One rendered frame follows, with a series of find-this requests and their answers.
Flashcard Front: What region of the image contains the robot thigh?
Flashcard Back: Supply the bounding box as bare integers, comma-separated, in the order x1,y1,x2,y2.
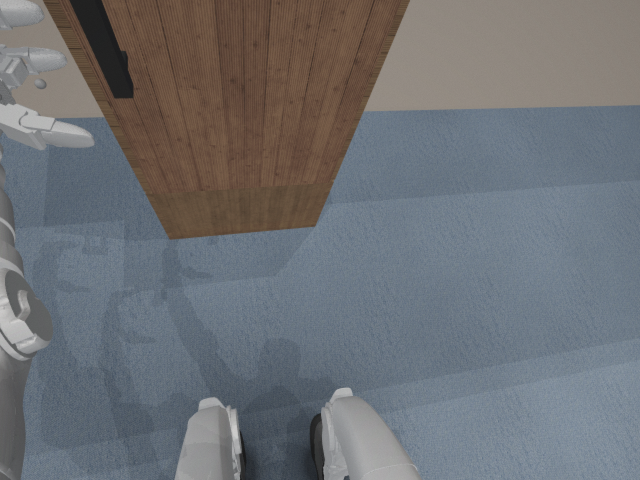
174,405,242,480
321,396,422,480

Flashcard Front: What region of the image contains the right robot thigh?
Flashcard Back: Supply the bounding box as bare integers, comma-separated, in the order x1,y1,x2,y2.
321,396,422,480

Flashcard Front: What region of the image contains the left robot thigh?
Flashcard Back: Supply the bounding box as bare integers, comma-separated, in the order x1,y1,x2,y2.
174,405,242,480

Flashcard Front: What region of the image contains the left robot hand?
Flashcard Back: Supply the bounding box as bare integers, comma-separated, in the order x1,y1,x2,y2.
0,0,95,150

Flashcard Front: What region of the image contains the cupboard door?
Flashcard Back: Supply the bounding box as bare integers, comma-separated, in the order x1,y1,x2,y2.
58,0,402,194

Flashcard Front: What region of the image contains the left robot upper arm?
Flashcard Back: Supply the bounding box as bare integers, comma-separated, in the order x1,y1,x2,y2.
0,268,53,480

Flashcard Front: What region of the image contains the handle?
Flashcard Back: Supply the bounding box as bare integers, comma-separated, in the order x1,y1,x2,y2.
69,0,133,98

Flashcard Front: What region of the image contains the robot left forearm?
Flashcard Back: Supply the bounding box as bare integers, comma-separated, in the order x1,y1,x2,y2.
0,143,25,279

